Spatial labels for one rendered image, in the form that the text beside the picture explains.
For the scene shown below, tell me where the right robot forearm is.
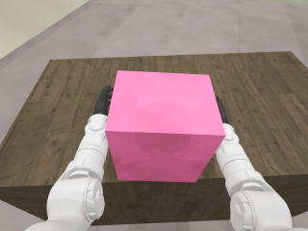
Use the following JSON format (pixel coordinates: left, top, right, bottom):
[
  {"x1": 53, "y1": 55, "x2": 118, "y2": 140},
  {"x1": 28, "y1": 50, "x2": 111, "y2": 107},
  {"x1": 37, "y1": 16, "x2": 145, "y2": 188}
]
[{"x1": 215, "y1": 123, "x2": 293, "y2": 226}]

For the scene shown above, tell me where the robot right hand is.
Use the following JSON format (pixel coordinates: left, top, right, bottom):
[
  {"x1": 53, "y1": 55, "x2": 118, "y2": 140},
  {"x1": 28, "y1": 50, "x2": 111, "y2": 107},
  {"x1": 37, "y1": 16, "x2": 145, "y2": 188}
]
[{"x1": 215, "y1": 95, "x2": 228, "y2": 124}]

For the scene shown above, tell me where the left robot forearm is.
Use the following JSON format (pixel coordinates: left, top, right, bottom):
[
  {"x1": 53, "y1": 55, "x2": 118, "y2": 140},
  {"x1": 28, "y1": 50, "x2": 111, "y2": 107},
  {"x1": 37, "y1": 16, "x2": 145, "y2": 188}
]
[{"x1": 46, "y1": 114, "x2": 109, "y2": 216}]

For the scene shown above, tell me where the robot left hand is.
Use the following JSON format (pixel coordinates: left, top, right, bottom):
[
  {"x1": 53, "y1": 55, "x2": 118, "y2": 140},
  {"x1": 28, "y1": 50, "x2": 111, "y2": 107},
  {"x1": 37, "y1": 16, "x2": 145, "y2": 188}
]
[{"x1": 93, "y1": 85, "x2": 114, "y2": 116}]

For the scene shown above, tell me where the right robot upper arm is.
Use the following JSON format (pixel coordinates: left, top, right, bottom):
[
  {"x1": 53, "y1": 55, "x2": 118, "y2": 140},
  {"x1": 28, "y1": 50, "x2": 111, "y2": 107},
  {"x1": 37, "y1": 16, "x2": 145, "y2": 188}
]
[{"x1": 230, "y1": 190, "x2": 308, "y2": 231}]

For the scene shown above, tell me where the carton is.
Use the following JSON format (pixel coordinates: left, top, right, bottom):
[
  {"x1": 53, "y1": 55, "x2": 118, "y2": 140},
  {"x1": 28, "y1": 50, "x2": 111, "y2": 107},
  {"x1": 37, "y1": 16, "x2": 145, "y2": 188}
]
[{"x1": 105, "y1": 70, "x2": 226, "y2": 183}]

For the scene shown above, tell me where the left robot upper arm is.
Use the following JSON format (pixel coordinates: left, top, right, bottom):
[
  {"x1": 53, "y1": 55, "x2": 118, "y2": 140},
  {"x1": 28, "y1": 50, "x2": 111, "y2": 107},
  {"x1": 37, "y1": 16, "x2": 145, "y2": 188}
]
[{"x1": 25, "y1": 177, "x2": 105, "y2": 231}]

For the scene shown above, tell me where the pedestal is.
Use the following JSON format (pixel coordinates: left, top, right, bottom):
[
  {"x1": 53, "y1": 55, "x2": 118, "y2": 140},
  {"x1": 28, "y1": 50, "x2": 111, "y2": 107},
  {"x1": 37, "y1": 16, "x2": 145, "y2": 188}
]
[{"x1": 0, "y1": 51, "x2": 308, "y2": 226}]

